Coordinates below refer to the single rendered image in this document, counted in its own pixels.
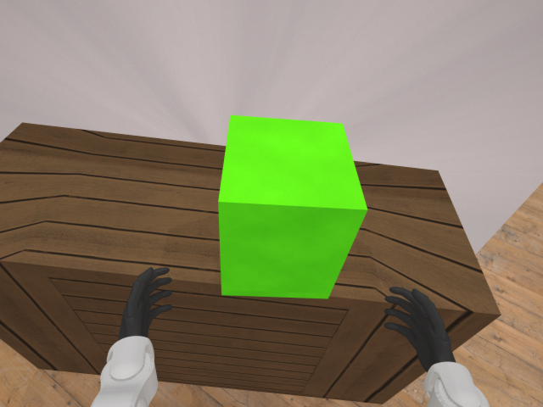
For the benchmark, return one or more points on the robot right hand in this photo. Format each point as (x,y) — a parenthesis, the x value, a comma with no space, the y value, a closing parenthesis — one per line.
(427,334)

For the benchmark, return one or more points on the right robot forearm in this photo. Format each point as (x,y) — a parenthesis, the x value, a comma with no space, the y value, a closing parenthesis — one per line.
(449,384)

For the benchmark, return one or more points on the left robot forearm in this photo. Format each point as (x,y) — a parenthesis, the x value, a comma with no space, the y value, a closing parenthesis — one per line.
(129,378)

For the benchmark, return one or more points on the robot left hand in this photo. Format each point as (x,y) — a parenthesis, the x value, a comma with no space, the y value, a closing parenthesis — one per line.
(137,315)

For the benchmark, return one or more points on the carton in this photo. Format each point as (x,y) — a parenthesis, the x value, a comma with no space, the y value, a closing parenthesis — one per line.
(290,206)

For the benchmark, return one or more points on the pedestal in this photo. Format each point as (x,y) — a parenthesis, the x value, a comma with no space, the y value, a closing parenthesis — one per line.
(84,213)

